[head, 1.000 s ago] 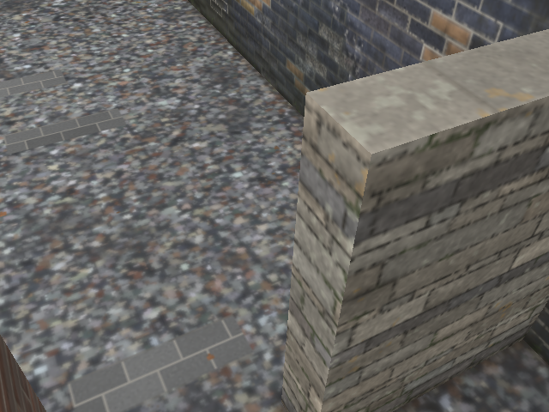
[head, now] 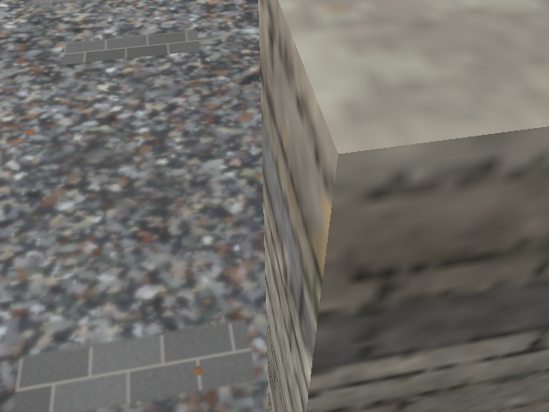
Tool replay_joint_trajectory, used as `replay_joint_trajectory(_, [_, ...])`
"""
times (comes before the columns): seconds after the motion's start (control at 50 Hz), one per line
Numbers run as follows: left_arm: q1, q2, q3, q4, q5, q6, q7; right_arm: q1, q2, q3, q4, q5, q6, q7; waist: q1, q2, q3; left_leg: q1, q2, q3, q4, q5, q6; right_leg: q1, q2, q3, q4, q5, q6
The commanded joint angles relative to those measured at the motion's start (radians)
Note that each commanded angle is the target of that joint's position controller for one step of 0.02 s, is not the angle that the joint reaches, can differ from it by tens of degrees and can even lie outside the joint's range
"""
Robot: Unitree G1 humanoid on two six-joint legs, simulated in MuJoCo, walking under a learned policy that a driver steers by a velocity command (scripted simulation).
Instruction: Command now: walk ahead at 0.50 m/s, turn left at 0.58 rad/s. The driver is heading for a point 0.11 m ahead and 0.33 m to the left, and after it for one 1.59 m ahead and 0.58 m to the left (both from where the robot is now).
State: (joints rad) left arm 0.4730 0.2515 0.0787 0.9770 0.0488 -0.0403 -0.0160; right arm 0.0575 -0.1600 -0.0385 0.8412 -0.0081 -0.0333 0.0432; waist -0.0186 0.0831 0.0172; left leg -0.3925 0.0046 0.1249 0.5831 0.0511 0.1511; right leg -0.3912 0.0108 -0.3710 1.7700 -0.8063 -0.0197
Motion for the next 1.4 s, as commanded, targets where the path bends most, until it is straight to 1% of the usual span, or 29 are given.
replay_joint_trajectory(0.02, [-0.198, -0.022, -0.047, -0.245, -0.055, 0.001, -0.005, 0.495, -0.197, -0.021, 0.127, 0.055, 0.019, -0.025, -0.143, 0.109, -0.286, 1.003, 0.305, -0.482, 0.129, 1.140, 0.207, -0.887, -0.015, 0.305, 0.281, 0.013, 0.066])
replay_joint_trajectory(0.06, [-0.145, -0.008, -0.056, -0.233, -0.016, 0.017, -0.007, 0.011, -0.083, 0.023, -0.069, 0.069, 0.028, -0.066, 0.091, -0.075, -0.142, 0.471, 0.173, -0.362, -0.091, 0.631, 0.122, -0.533, -0.041, 0.291, -0.237, 0.219, 0.028])
replay_joint_trajectory(0.08, [-0.225, 0.014, -0.044, -0.204, 0.003, 0.030, -0.010, 0.140, -0.027, 0.038, -0.040, 0.073, 0.038, -0.086, -0.015, -0.209, -0.223, 0.371, 0.119, -0.448, -0.126, 0.714, 0.039, -0.264, 0.028, 0.256, -0.371, 0.378, 0.034])
replay_joint_trajectory(0.12, [-0.107, 0.015, -0.044, -0.191, -0.051, 0.084, -0.010, 0.006, -0.056, 0.047, -0.063, 0.014, 0.052, -0.132, 0.119, -0.053, -0.268, 0.277, 0.135, -0.441, -0.117, 0.572, 0.077, -0.072, 0.012, 0.359, -0.635, 0.618, 0.073])
replay_joint_trajectory(0.18, [-0.228, 0.022, -0.041, -0.277, -0.056, 0.087, -0.009, -0.029, -0.083, 0.039, -0.146, 0.045, 0.070, -0.103, 0.082, -0.009, -0.297, 0.283, 0.047, -0.375, -0.074, 0.477, 0.061, 0.019, 0.034, 0.347, -0.898, 0.727, 0.052])
replay_joint_trajectory(0.2, [-0.307, 0.054, -0.026, -0.333, -0.039, 0.078, 0.021, 0.074, -0.123, 0.016, -0.155, -0.002, 0.064, -0.114, 0.020, 0.008, -0.293, 0.384, 0.074, -0.490, 0.008, 0.276, 0.112, -0.093, 0.027, 0.433, -0.890, 0.649, 0.060])
replay_joint_trajectory(0.32, [-0.417, 0.004, -0.035, -0.461, 0.009, 0.034, 0.017, 0.145, -0.170, -0.026, -0.233, -0.030, 0.052, -0.126, -0.007, -0.102, -0.222, 0.106, 0.088, -0.776, 0.035, -0.283, 0.217, -0.146, 0.039, 0.518, -0.769, 0.467, 0.063])
replay_joint_trajectory(0.42, [-0.224, -0.066, -0.060, -0.429, -0.009, 0.042, 0.001, -0.056, -0.094, -0.005, -0.285, 0.014, 0.101, -0.123, 0.111, -0.081, -0.144, -0.414, -0.100, -0.496, 0.217, -0.430, 0.078, 0.299, 0.037, 0.404, -1.147, 0.741, 0.062])
replay_joint_trajectory(0.52, [-0.448, 0.009, -0.040, -0.467, -0.057, 0.079, 0.038, -0.021, -0.120, 0.006, -0.404, 0.024, 0.141, -0.137, -0.102, 0.057, -0.049, -0.408, -0.138, -0.560, 0.320, -0.634, 0.015, 0.297, -0.060, 0.343, -1.578, 1.067, 0.062])
replay_joint_trajectory(0.56, [-0.577, 0.052, -0.027, -0.501, -0.067, 0.078, -0.028, -0.172, -0.146, 0.012, -0.517, 0.052, 0.168, -0.138, -0.063, 0.044, -0.003, -0.598, -0.161, -0.646, 0.286, -0.791, 0.003, 0.323, -0.131, 0.414, -1.543, 1.062, 0.060])
replay_joint_trajectory(0.6, [-0.493, 0.142, 0.001, -0.417, -0.022, 0.036, -0.060, -0.109, -0.055, 0.031, -0.547, 0.087, 0.148, -0.148, -0.076, -0.307, -0.166, -0.607, -0.329, -0.276, 0.789, -0.687, -0.096, 0.472, -0.189, 0.382, -1.471, 1.748, 0.112])
replay_joint_trajectory(0.64, [-0.371, 0.146, 0.003, -0.370, 0.030, 0.022, 0.041, 0.113, -0.045, 0.017, -0.482, -0.037, 0.074, -0.196, -0.025, -0.258, -0.291, -0.820, -0.297, -0.018, 1.615, -0.699, -0.145, 0.653, -0.386, 0.343, -1.420, 1.771, 0.097])
replay_joint_trajectory(0.68, [-0.477, 0.135, 0.008, -0.411, 0.037, -0.001, 0.109, 0.031, -0.040, 0.012, -0.501, -0.084, 0.079, -0.229, -0.020, -0.196, -0.254, -0.919, -0.064, -0.053, 1.761, -0.554, -0.199, 0.516, -0.655, 0.607, -1.656, 0.859, -0.068])
replay_joint_trajectory(0.78, [-0.803, 0.132, -0.024, -0.474, -0.050, 0.033, 0.066, 0.053, -0.081, 0.028, -0.415, -0.047, 0.147, -0.133, -0.186, -0.191, 0.015, 0.003, -0.197, -0.020, 1.316, -0.305, -0.088, -0.477, -0.187, 0.087, -1.921, 0.710, 0.094])
replay_joint_trajectory(0.94, [-0.825, 0.155, 0.000, -0.393, -0.099, 0.127, 0.065, 0.477, -0.122, -0.024, -0.246, -0.044, 0.183, -0.147, -0.397, -0.135, 0.116, -0.009, -0.226, -0.155, 0.968, -0.470, 0.066, -0.355, -0.206, 0.039, -1.620, 0.604, 0.003])
replay_joint_trajectory(0.98, [-0.788, 0.122, -0.002, -0.393, -0.101, 0.168, 0.044, 0.398, -0.096, -0.021, -0.249, -0.041, 0.152, -0.118, -0.372, 0.036, 0.051, -0.367, -0.253, -0.382, 0.476, -0.576, 0.187, 0.025, -0.107, 0.158, -0.992, 0.383, -0.009])
replay_joint_trajectory(1.0, [-0.607, 0.003, -0.041, -0.372, -0.103, 0.183, -0.014, 0.058, -0.112, 0.015, -0.387, -0.038, 0.104, -0.116, -0.204, 0.379, 0.135, -0.974, -0.107, -1.058, -0.280, -1.043, 0.294, 0.267, 0.111, 0.178, -0.391, 0.319, 0.054])
replay_joint_trajectory(1.02, [-0.292, -0.049, -0.056, -0.414, -0.060, 0.180, -0.082, -0.359, -0.150, 0.030, -0.513, -0.046, 0.047, -0.151, 0.175, 0.572, 0.121, -1.578, -0.133, -1.458, -0.531, -1.194, 0.197, 0.710, 0.084, 0.601, -0.111, 0.321, -0.040])
replay_joint_trajectory(1.04, [-0.072, 0.085, -0.009, -0.396, -0.026, 0.146, -0.099, -0.579, -0.100, 0.024, -0.583, -0.046, 0.005, -0.185, 0.340, 0.452, 0.002, -1.841, -0.179, -1.233, -0.311, -0.954, 0.050, 1.039, -0.032, 0.808, -0.176, 0.303, -0.135])
replay_joint_trajectory(1.06, [-0.042, 0.234, 0.026, -0.403, -0.048, 0.118, -0.099, -0.513, -0.046, 0.033, -0.622, -0.078, -0.019, -0.222, 0.340, 0.184, -0.078, -1.762, -0.150, -0.928, -0.148, -0.729, -0.069, 1.085, -0.169, 0.796, -0.709, 0.256, -0.175])
replay_joint_trajectory(1.08, [-0.105, 0.220, 0.011, -0.384, -0.083, 0.129, -0.091, -0.340, -0.048, 0.023, -0.610, -0.063, -0.025, -0.250, 0.269, -0.094, -0.070, -1.400, -0.206, -0.631, -0.103, -0.607, -0.131, 0.929, -0.182, 0.508, -1.346, 0.362, -0.148])
replay_joint_trajectory(1.1, [-0.221, 0.055, -0.051, -0.321, -0.120, 0.148, -0.083, -0.105, -0.047, 0.001, -0.519, -0.008, 0.003, -0.254, 0.116, -0.532, -0.076, -0.979, -0.309, -0.432, 0.332, -0.931, -0.127, 0.623, -0.125, 0.251, -1.587, 0.759, -0.067])
replay_joint_trajectory(1.12, [-0.146, -0.038, -0.077, -0.244, -0.068, 0.182, -0.070, 0.081, 0.001, -0.002, -0.395, 0.013, 0.034, -0.210, 0.052, -0.746, -0.100, -0.873, -0.462, -0.082, 1.106, -0.866, -0.149, 0.447, -0.047, 0.189, -1.513, 0.439, 0.000])
replay_joint_trajectory(1.14, [-0.434, 0.008, -0.083, -0.307, 0.010, 0.165, -0.101, 0.198, 0.059, 0.017, -0.406, 0.014, 0.027, -0.204, -0.184, -0.721, 0.012, -0.947, -0.380, 0.085, 1.420, -0.840, -0.180, 0.200, -0.138, 0.225, -1.247, 0.952, -0.012])
replay_joint_trajectory(1.16, [-0.447, 0.177, 0.000, -0.317, 0.032, 0.116, -0.086, 0.066, 0.008, 0.019, -0.443, -0.047, 0.028, -0.215, -0.084, -0.774, -0.027, -0.836, -0.222, 0.093, 1.619, -0.599, -0.202, 0.011, -0.347, 0.483, -1.665, 0.510, -0.074])
replay_joint_trajectory(1.18, [-0.544, 0.238, 0.026, -0.332, 0.010, 0.075, -0.088, 0.113, -0.048, 0.006, -0.438, -0.055, 0.037, -0.207, -0.157, -0.724, -0.025, -0.669, -0.176, 0.094, 1.764, -0.527, -0.209, -0.106, -0.371, 0.504, -1.831, 0.231, -0.129])
replay_joint_trajectory(1.22, [-0.828, 0.211, 0.017, -0.436, -0.039, 0.027, 0.026, 0.309, -0.161, -0.042, -0.373, -0.040, 0.070, -0.127, -0.380, -0.289, -0.007, -0.182, -0.069, -0.173, 1.467, -0.247, -0.189, -0.439, -0.370, 0.384, -1.870, 0.309, -0.111])
replay_joint_trajectory(1.28, [-0.726, 0.205, 0.004, -0.408, -0.054, 0.033, 0.067, 0.220, -0.084, -0.003, -0.356, -0.045, 0.117, -0.103, -0.304, -0.012, 0.014, 0.051, -0.113, -0.165, 1.148, -0.191, -0.074, -0.440, -0.259, 0.208, -1.894, 0.517, -0.035])
replay_joint_trajectory(1.4, [-0.538, 0.196, -0.001, -0.341, -0.048, 0.082, 0.073, 0.400, -0.091, 0.003, -0.288, -0.042, 0.153, -0.111, -0.318, -0.108, 0.098, -0.040, -0.175, -0.204, 0.859, -0.450, 0.042, -0.162, -0.253, 0.103, -1.669, 0.721, -0.065])
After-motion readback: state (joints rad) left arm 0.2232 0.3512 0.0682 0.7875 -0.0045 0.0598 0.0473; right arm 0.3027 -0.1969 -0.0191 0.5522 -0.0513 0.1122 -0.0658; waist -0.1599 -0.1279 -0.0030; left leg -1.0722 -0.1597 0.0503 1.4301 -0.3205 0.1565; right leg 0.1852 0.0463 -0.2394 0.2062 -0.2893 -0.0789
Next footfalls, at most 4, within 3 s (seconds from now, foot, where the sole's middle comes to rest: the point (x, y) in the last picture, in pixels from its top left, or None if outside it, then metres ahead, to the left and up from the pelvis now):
0.56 right None -0.04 -0.16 -0.99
1.10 right None -0.13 -0.28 -0.99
2.16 left None -0.03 -0.15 -1.00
2.30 right None -0.16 -0.65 -0.99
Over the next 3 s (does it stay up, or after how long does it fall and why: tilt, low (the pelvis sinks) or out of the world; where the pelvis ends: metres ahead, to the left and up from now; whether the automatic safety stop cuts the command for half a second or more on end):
stays up -0.32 -0.85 -0.23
